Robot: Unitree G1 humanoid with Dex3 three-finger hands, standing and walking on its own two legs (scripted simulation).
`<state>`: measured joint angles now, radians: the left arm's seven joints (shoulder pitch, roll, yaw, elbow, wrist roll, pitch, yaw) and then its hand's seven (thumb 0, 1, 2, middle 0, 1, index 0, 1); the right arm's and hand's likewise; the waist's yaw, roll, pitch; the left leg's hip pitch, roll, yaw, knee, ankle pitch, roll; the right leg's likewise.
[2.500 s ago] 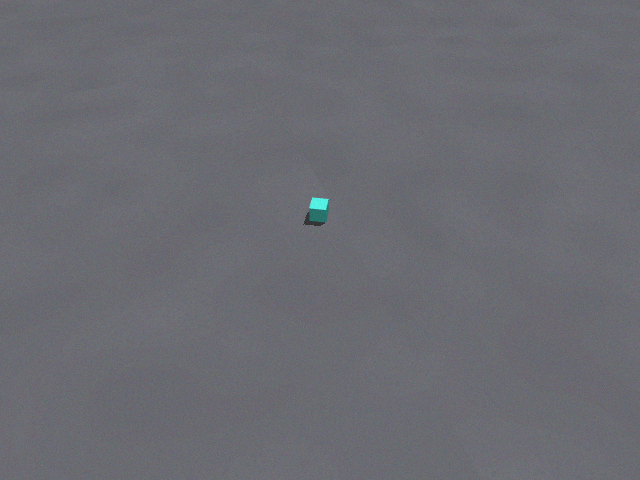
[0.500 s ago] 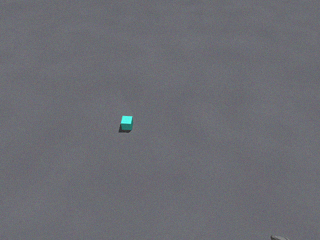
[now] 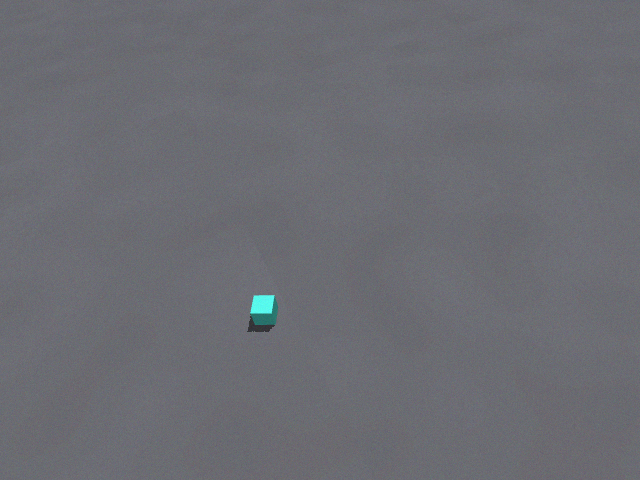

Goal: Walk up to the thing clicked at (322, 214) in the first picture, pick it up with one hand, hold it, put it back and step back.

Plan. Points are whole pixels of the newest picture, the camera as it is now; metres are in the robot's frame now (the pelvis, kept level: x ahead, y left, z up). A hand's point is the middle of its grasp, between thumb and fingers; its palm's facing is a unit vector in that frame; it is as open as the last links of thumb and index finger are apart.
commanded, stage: walk up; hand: left
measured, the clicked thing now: (264, 310) +0.84 +0.33 -0.73
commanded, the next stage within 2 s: none
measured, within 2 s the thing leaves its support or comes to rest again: neither
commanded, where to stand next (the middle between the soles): +0.50 +0.08 m, yaw +0 degrees
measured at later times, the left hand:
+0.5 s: hand (118, 448) +0.22 +0.35 -0.15, palm faces -0.01 -0.94 -0.33, open 7.4 cm
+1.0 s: hand (176, 324) +0.42 +0.31 -0.11, palm faces -0.03 -0.92 -0.40, open 7.4 cm
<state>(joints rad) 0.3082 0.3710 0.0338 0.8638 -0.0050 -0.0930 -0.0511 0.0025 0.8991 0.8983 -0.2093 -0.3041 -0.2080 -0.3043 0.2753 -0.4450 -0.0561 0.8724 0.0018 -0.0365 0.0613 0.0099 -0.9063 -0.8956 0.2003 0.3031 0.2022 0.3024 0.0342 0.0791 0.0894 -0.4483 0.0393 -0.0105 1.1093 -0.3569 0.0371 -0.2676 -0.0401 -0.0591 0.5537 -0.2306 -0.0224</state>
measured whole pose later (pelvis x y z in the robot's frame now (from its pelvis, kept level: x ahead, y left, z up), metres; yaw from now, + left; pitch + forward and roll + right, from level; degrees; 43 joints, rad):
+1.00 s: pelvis +0.34 +0.04 +0.01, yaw -1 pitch -3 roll +1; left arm 0.28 0.36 0.02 0.84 0.00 -0.09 -0.04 0.00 0.90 0.90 -0.21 -0.30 -0.21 -0.30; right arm 0.30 -0.43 -0.05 0.86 -0.01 -0.03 0.05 0.01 -0.91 -0.90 0.20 0.30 0.20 0.30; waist 0.01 0.06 0.11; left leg -0.44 0.05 -0.03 1.01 -0.35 0.02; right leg -0.23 -0.03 -0.04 0.49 -0.20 -0.03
